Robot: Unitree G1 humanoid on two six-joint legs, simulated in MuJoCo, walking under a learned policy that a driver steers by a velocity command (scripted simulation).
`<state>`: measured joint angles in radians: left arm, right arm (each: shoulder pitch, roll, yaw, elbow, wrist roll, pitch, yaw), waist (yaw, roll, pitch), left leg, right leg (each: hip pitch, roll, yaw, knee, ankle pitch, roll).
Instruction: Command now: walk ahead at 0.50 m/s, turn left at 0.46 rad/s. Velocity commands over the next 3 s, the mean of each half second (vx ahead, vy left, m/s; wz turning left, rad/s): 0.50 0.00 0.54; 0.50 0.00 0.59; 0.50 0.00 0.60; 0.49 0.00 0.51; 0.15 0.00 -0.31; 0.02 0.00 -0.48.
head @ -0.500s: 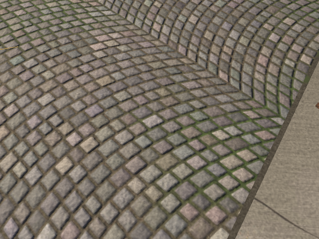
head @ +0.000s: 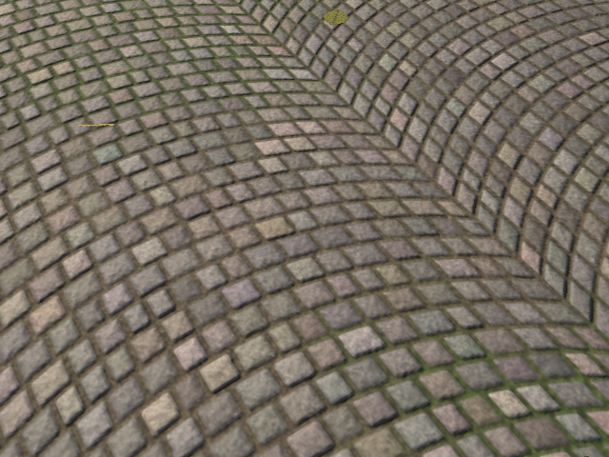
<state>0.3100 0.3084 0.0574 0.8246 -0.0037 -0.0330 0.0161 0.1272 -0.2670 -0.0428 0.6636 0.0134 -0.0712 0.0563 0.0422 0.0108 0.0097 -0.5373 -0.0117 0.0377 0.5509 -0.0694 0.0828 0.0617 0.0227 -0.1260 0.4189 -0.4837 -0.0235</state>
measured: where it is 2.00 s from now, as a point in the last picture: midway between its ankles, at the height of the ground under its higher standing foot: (153, 280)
